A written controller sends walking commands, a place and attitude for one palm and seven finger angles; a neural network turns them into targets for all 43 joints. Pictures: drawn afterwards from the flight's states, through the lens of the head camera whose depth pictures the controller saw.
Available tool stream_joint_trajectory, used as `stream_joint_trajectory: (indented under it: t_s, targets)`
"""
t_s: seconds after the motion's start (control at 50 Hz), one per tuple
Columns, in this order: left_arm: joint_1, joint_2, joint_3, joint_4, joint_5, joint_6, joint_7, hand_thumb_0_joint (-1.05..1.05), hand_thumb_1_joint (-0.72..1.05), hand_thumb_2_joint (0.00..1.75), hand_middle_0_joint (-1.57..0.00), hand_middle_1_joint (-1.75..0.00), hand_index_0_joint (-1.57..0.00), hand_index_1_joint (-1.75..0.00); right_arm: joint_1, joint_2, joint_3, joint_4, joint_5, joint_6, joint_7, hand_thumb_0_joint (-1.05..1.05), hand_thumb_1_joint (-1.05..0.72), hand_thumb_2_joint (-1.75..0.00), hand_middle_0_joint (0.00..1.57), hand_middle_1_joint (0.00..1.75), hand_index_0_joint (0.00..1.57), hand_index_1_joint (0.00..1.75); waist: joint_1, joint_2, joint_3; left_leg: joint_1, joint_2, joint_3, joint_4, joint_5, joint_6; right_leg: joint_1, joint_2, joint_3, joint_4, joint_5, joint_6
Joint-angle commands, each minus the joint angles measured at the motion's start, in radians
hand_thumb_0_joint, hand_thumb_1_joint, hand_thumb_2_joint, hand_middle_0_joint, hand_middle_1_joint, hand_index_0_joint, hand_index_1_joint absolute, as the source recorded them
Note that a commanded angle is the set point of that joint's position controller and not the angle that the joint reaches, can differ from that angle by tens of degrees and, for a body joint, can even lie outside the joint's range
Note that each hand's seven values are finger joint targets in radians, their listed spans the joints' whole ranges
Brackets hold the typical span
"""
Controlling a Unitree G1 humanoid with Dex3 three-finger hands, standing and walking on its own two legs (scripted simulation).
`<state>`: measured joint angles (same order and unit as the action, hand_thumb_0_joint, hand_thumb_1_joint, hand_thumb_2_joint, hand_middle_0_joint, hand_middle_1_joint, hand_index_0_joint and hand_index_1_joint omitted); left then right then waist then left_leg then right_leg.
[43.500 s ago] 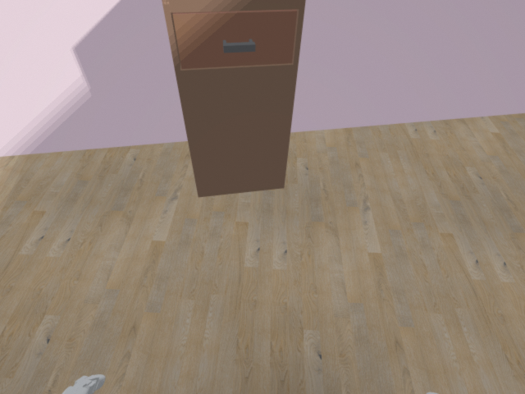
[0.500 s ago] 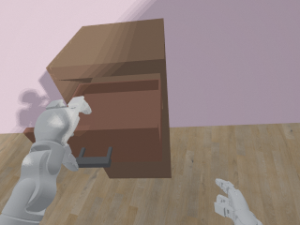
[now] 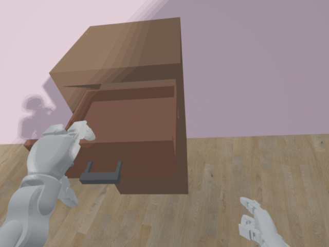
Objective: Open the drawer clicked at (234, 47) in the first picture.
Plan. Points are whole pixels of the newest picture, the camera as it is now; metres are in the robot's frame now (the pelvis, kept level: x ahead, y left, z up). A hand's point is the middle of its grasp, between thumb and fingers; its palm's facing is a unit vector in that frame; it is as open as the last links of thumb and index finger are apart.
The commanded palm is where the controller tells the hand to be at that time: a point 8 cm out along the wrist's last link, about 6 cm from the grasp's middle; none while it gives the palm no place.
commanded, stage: draw the hand back to the body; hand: left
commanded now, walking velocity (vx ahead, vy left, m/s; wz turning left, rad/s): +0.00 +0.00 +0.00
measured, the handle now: (102, 171) +0.29 +0.24 +0.01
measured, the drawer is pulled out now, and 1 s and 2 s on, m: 0.27 0.27 0.27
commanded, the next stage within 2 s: step back with the hand held close in 1.12 s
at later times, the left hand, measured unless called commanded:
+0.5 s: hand (60, 158) +0.21 +0.22 +0.20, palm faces +0.40 -0.85 -0.34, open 12.3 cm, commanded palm +0.16 +0.27 +0.20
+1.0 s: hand (43, 173) +0.18 +0.25 +0.18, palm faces +0.46 -0.81 -0.37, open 8.1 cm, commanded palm +0.13 +0.29 +0.20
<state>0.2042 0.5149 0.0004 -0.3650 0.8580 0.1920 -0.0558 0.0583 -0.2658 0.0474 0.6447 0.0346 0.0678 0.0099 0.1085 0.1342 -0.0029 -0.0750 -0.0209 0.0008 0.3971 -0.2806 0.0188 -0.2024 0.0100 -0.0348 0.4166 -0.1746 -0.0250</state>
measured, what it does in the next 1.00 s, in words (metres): stands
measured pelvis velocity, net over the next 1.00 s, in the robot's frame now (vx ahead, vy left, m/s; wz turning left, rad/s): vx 0.00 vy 0.00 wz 0.01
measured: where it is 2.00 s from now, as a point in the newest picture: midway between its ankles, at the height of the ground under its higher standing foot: outside the picture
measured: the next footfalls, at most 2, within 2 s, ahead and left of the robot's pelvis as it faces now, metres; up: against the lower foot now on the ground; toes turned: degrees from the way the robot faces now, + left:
none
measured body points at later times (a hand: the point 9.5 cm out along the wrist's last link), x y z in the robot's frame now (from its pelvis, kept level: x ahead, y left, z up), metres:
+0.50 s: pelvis +0.01 +0.00 +0.00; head -0.01 -0.01 +0.45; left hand +0.18 +0.26 +0.21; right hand +0.19 -0.21 -0.08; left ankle -0.04 +0.11 -0.74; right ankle +0.03 -0.10 -0.74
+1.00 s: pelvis +0.00 +0.00 +0.00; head -0.02 -0.01 +0.45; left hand +0.15 +0.29 +0.20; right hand +0.20 -0.20 -0.08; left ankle -0.04 +0.11 -0.74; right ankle +0.03 -0.10 -0.74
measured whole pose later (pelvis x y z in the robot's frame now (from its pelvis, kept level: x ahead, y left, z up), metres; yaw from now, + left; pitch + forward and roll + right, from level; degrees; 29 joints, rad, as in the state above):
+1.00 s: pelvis +0.00 +0.00 +0.00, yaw +1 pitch -4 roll -1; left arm 0.47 0.31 0.32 -0.52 -0.04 -0.14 0.11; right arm 0.18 -0.21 0.03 0.64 -0.01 -0.18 -0.06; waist 0.07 0.06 0.02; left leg -0.07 -0.01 -0.01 0.45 -0.31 0.02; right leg -0.17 0.02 -0.05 0.41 -0.18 -0.02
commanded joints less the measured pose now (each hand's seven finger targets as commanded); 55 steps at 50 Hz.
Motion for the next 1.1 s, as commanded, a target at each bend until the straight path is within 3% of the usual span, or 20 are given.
stream_joint_trajectory:
  t_s: [0.0, 0.02, 0.08, 0.1, 0.12, 0.14, 0.16, 0.18, 0.2, 0.22, 0.28, 0.38, 0.46, 0.6, 0.64, 0.74, 0.78, 0.9, 1.02, 1.08]
  targets:
    - [-0.151, 0.221, 0.177, -0.280, 0.030, -0.056, 0.074, 0.00, -0.50, 0.30, -0.30, -1.20, -0.30, -1.20, -0.186, -0.056, -0.016, -0.192, -0.016, -0.071, -0.011, 0.00, -0.90, -0.90, 0.20, 0.30, 0.20, 0.30, 0.022, -0.071, -0.197, -0.089, 0.005, -0.012, -0.031, 0.284, -0.001, 0.204, -0.017, 0.038, -0.028, 0.142, -0.001]
    - [-0.138, 0.248, 0.211, -0.260, 0.015, -0.066, 0.085, 0.00, -0.50, 0.30, -0.30, -1.20, -0.30, -1.20, -0.180, -0.061, -0.026, -0.174, -0.014, -0.066, -0.015, 0.00, -0.90, -0.90, 0.20, 0.30, 0.20, 0.30, 0.012, -0.075, -0.168, -0.087, 0.006, -0.015, -0.042, 0.277, -0.003, 0.193, -0.008, 0.046, -0.042, 0.142, -0.003]
    - [-0.114, 0.276, 0.265, -0.240, 0.011, -0.064, 0.107, 0.00, -0.50, 0.30, -0.30, -1.20, -0.30, -1.20, -0.193, -0.063, -0.024, -0.174, -0.009, -0.070, -0.011, 0.00, -0.90, -0.90, 0.20, 0.30, 0.20, 0.30, 0.024, -0.048, -0.142, -0.087, 0.010, -0.022, -0.038, 0.273, -0.012, 0.174, -0.003, 0.066, -0.049, 0.129, -0.007]
    - [-0.115, 0.232, 0.225, -0.227, 0.016, -0.062, 0.108, 0.00, -0.50, 0.30, -0.30, -1.20, -0.30, -1.20, -0.179, -0.053, -0.019, -0.172, -0.016, -0.069, -0.008, 0.00, -0.90, -0.90, 0.20, 0.30, 0.20, 0.30, 0.024, -0.066, -0.136, -0.100, 0.005, -0.017, -0.036, 0.280, -0.010, 0.177, -0.013, 0.047, -0.041, 0.125, -0.006]
    - [-0.170, -0.109, 0.233, -0.307, -0.713, -0.198, 0.116, 0.00, -0.47, 0.32, -0.30, -1.18, -0.30, -1.18, -0.095, 0.017, -0.033, -0.256, -0.013, -0.133, -0.027, 0.00, -0.90, -0.90, 0.20, 0.30, 0.20, 0.30, -0.093, -0.235, -0.028, -0.047, 0.041, -0.002, -0.008, 0.186, 0.018, 0.108, 0.003, 0.007, -0.067, 0.122, -0.001]
    - [-0.035, -0.003, 0.305, -0.202, -0.751, -0.254, 0.134, 0.00, -0.43, 0.33, -0.29, -1.15, -0.29, -1.15, -0.085, -0.020, -0.027, -0.213, -0.029, -0.171, -0.044, 0.00, -0.90, -0.90, 0.20, 0.30, 0.20, 0.30, -0.072, -0.291, -0.039, -0.057, 0.052, -0.004, -0.012, 0.137, 0.020, 0.119, 0.006, 0.011, -0.058, 0.081, 0.007]
    - [0.009, -0.003, 0.313, -0.198, -0.758, -0.274, 0.139, 0.00, -0.40, 0.34, -0.29, -1.13, -0.29, -1.13, -0.096, -0.023, -0.026, -0.211, -0.029, -0.185, -0.047, 0.00, -0.90, -0.90, 0.20, 0.30, 0.20, 0.30, -0.059, -0.229, -0.021, -0.064, 0.044, -0.005, -0.022, 0.115, 0.015, 0.105, 0.007, 0.025, -0.066, 0.050, 0.003]
    - [0.075, 0.005, 0.372, -0.244, -0.836, -0.292, 0.145, 0.00, -0.36, 0.36, -0.29, -1.11, -0.29, -1.11, -0.076, -0.029, -0.030, -0.209, -0.031, -0.190, -0.060, 0.00, -0.90, -0.90, 0.20, 0.30, 0.20, 0.30, -0.053, -0.209, -0.021, -0.062, 0.049, -0.012, -0.029, 0.120, 0.006, 0.108, 0.000, 0.019, -0.077, 0.037, 0.006]
    - [0.017, -0.021, 0.345, -0.331, -0.850, -0.322, 0.149, 0.00, -0.32, 0.37, -0.29, -1.09, -0.29, -1.09, -0.064, -0.027, -0.026, -0.216, -0.037, -0.211, -0.063, 0.00, -0.90, -0.90, 0.20, 0.30, 0.20, 0.30, -0.051, -0.134, -0.064, -0.060, 0.041, 0.004, -0.028, 0.148, 0.001, 0.136, -0.018, 0.010, -0.066, 0.065, 0.006]
    - [-0.022, 0.012, 0.374, -0.382, -0.857, -0.344, 0.163, 0.00, -0.29, 0.39, -0.29, -1.07, -0.29, -1.07, -0.047, -0.031, -0.030, -0.214, -0.043, -0.228, -0.068, 0.00, -0.90, -0.90, 0.20, 0.30, 0.20, 0.30, -0.050, -0.084, -0.116, -0.043, 0.042, 0.002, -0.028, 0.171, -0.005, 0.164, -0.024, 0.017, -0.055, 0.088, 0.004]
    - [0.009, -0.006, 0.375, -0.391, -0.871, -0.372, 0.185, 0.00, -0.18, 0.43, -0.28, -1.00, -0.28, -1.00, -0.019, -0.034, -0.028, -0.193, -0.053, -0.266, -0.071, 0.00, -0.90, -0.90, 0.20, 0.30, 0.20, 0.30, -0.047, 0.031, -0.093, -0.055, 0.041, 0.007, -0.038, 0.188, -0.023, 0.166, -0.022, 0.012, -0.054, 0.092, -0.002]
    - [0.062, -0.035, 0.369, -0.357, -0.884, -0.389, 0.182, 0.00, -0.01, 0.51, -0.26, -0.88, -0.26, -0.88, -0.004, -0.038, -0.037, -0.182, -0.057, -0.292, -0.071, 0.00, -0.90, -0.90, 0.20, 0.30, 0.20, 0.30, -0.047, -0.048, -0.021, -0.104, 0.045, -0.004, -0.043, 0.205, -0.022, 0.160, -0.018, 0.001, -0.058, 0.102, -0.004]
    - [0.106, -0.054, 0.372, -0.335, -0.892, -0.398, 0.171, 0.00, 0.13, 0.57, -0.25, -0.80, -0.25, -0.80, -0.002, -0.039, -0.046, -0.180, -0.052, -0.295, -0.068, 0.00, -0.90, -0.90, 0.20, 0.30, 0.20, 0.30, -0.044, -0.089, -0.029, -0.110, 0.048, -0.002, -0.040, 0.209, -0.017, 0.162, -0.018, 0.005, -0.052, 0.105, 0.000]
    - [0.173, -0.025, 0.414, -0.391, -0.896, -0.413, 0.172, 0.00, 0.37, 0.68, -0.24, -0.64, -0.24, -0.64, 0.003, -0.045, -0.058, -0.178, -0.050, -0.299, -0.069, 0.00, -0.90, -0.90, 0.20, 0.30, 0.20, 0.30, -0.037, -0.039, -0.092, -0.103, 0.048, -0.002, -0.029, 0.253, -0.023, 0.187, -0.024, 0.013, -0.032, 0.156, -0.004]
    - [0.189, -0.020, 0.425, -0.395, -0.895, -0.414, 0.175, 0.00, 0.44, 0.70, -0.23, -0.59, -0.23, -0.59, 0.006, -0.045, -0.061, -0.178, -0.050, -0.299, -0.071, 0.00, -0.90, -0.90, 0.20, 0.30, 0.20, 0.30, -0.038, -0.076, -0.096, -0.106, 0.050, -0.006, -0.023, 0.254, -0.023, 0.184, -0.019, 0.013, -0.030, 0.156, -0.003]
    - [0.192, -0.020, 0.435, -0.387, -0.897, -0.411, 0.177, 0.00, 0.62, 0.78, -0.22, -0.48, -0.22, -0.48, 0.006, -0.042, -0.064, -0.174, -0.044, -0.300, -0.078, 0.00, -0.90, -0.90, 0.20, 0.30, 0.20, 0.30, -0.044, -0.086, -0.056, -0.112, 0.050, -0.010, -0.030, 0.205, -0.022, 0.151, -0.016, 0.016, -0.044, 0.104, -0.002]
    - [0.224, -0.031, 0.438, -0.365, -0.900, -0.405, 0.179, 0.00, 0.69, 0.81, -0.22, -0.43, -0.22, -0.43, 0.001, -0.041, -0.065, -0.167, -0.044, -0.302, -0.083, 0.00, -0.90, -0.90, 0.20, 0.30, 0.20, 0.30, -0.040, -0.052, -0.047, -0.107, 0.046, 0.000, -0.026, 0.203, -0.024, 0.144, -0.015, 0.018, -0.053, 0.106, -0.003]
    - [0.148, -0.038, 0.411, -0.368, -0.895, -0.395, 0.175, 0.00, 0.90, 0.90, -0.20, -0.30, -0.20, -0.30, 0.005, -0.044, -0.060, -0.168, -0.047, -0.303, -0.083, 0.00, -0.90, -0.90, 0.20, 0.30, 0.20, 0.30, -0.052, -0.083, -0.022, -0.112, 0.049, -0.017, -0.035, 0.169, -0.018, 0.123, -0.017, 0.018, -0.061, 0.064, 0.000]
    - [0.188, -0.038, 0.422, -0.374, -0.895, -0.390, 0.182, 0.00, 0.90, 0.90, -0.20, -0.30, -0.20, -0.30, 0.006, -0.034, -0.054, -0.167, -0.052, -0.311, -0.083, 0.00, -0.90, -0.90, 0.20, 0.30, 0.20, 0.30, -0.038, -0.036, -0.056, -0.111, 0.042, -0.015, -0.035, 0.194, -0.026, 0.158, -0.018, 0.013, -0.048, 0.093, -0.005]
    - [0.184, -0.025, 0.433, -0.371, -0.897, -0.383, 0.182, 0.00, 0.90, 0.90, -0.20, -0.30, -0.20, -0.30, -0.002, -0.038, -0.053, -0.168, -0.050, -0.308, -0.082, 0.00, -0.90, -0.90, 0.20, 0.30, 0.20, 0.30, -0.034, -0.067, -0.042, -0.119, 0.042, -0.019, -0.033, 0.199, -0.026, 0.157, -0.015, 0.016, -0.052, 0.100, -0.006]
